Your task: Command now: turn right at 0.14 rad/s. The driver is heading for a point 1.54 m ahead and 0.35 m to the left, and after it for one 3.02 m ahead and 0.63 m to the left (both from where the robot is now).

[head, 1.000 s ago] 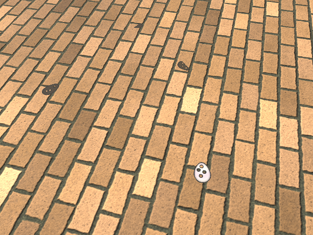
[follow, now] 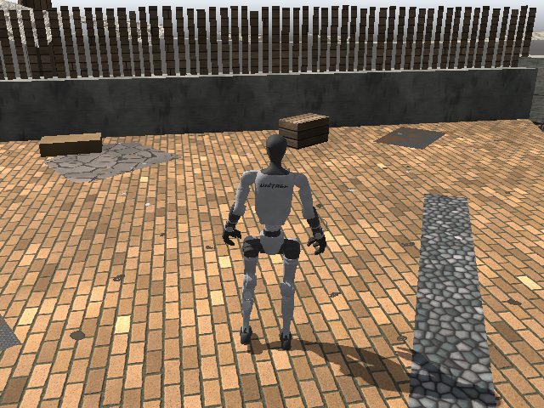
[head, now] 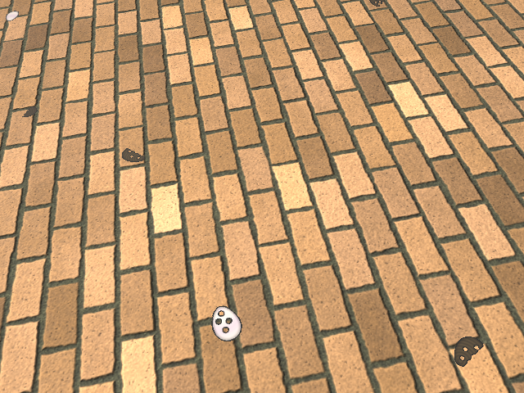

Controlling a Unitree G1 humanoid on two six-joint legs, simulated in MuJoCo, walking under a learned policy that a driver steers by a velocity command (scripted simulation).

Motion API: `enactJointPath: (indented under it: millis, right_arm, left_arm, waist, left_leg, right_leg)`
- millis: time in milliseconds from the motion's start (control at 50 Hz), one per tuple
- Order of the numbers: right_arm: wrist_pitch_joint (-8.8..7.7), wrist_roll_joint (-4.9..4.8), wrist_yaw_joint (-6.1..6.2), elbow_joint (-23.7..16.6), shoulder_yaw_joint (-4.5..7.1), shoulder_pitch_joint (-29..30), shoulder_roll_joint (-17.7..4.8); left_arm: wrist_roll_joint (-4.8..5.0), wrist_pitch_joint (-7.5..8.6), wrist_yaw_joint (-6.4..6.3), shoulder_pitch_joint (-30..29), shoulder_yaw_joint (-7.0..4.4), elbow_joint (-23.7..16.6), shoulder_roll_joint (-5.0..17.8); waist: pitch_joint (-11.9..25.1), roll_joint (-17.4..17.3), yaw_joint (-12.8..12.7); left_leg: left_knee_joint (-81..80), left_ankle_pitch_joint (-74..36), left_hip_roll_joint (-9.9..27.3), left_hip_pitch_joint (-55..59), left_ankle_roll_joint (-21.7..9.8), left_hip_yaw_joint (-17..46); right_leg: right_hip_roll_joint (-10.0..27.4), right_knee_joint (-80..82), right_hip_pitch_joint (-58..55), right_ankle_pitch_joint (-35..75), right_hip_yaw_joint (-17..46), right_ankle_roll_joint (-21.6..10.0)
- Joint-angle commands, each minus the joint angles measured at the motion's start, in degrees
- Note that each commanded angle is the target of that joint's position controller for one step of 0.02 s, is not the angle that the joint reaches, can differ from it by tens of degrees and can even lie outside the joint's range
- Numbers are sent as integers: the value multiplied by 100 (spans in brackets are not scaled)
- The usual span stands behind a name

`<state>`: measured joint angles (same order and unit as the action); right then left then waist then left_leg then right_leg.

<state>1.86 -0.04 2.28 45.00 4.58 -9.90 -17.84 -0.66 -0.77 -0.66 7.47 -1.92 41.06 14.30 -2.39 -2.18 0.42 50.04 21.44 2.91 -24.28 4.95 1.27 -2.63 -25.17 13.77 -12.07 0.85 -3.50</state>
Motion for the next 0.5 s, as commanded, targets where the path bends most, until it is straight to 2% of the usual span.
enactJointPath:
  millis: [20, 60, 100, 120, 140, 160, 180, 200, 260, 380, 500]
  right_arm:
    - [-82, -15, -13, -346, 35, 198, -377]
    - [-104, -34, -25, -273, 33, 117, -393]
    - [-159, 22, -59, -119, -10, -146, -284]
    - [-191, 101, -64, -92, -8, -191, -421]
    - [-200, 122, -49, -112, 35, -219, -735]
    - [-202, 46, -77, 4, 81, -53, -840]
    - [-229, 33, -126, -36, 25, 61, -528]
    - [-258, 82, -135, 12, -17, 87, -403]
    - [-350, 86, -123, 153, -62, 45, -353]
    - [-335, 60, -52, 414, -108, -14, -354]
    - [-323, 51, -43, 674, -150, -11, -318]
  left_arm:
    - [-17, 57, -10, -93, -233, -187, 940]
    - [6, 51, 16, -133, -200, -90, 887]
    - [75, 56, 29, -205, -130, 29, 736]
    - [42, 100, 40, -9, -92, 118, 630]
    - [-60, 153, 74, 148, -82, 145, 596]
    - [-54, 174, 100, 291, -104, 195, 575]
    - [-61, 155, 87, -18, -111, 241, 702]
    - [-23, 125, 64, -182, -135, 239, 721]
    - [-8, 11, 3, -117, -132, 371, 634]
    - [17, 21, -32, -5, -146, 746, 584]
    - [29, 32, -73, 82, -151, 1103, 607]
  waist:
    - [520, 998, -179]
    - [423, 959, -150]
    - [367, 762, 96]
    - [460, 535, 62]
    - [566, 31, -144]
    - [565, -501, -360]
    - [469, -326, -119]
    - [414, -256, -76]
    - [312, -186, -72]
    - [219, 129, -26]
    - [185, 236, -34]
  left_leg:
    - [-818, 70, 58, 374, -14, 46]
    - [-1394, -73, 15, 670, -67, 12]
    - [-2720, -1219, -33, 1396, -207, -51]
    - [-2898, -2016, 176, 1883, -308, 226]
    - [-2684, -2935, 549, 2161, -483, 524]
    - [-2493, -2222, 499, 1739, -724, 438]
    - [-2636, -1522, 357, 1381, -722, 395]
    - [-2713, -1310, 299, 1254, -627, 355]
    - [-2692, -1457, 191, 1271, -478, 246]
    - [-2682, -1403, 113, 1331, -500, 193]
    - [-2717, -1405, 43, 1335, -519, 145]
  right_leg:
    - [1456, 666, -446, 1410, 1230, -997]
    - [1442, 646, -337, 1132, 1371, -974]
    - [1241, 515, -88, 850, 1283, -701]
    - [1073, 462, 96, 630, 1221, -427]
    - [752, 237, 254, 259, 927, -181]
    - [394, 344, 43, -52, 540, 8]
    - [330, 207, -231, -58, 446, 129]
    - [346, 130, -293, 3, 436, 116]
    - [402, 142, -263, 325, 496, 38]
    - [393, 188, -266, 471, 467, 106]
    - [393, 206, -354, 600, 431, 151]
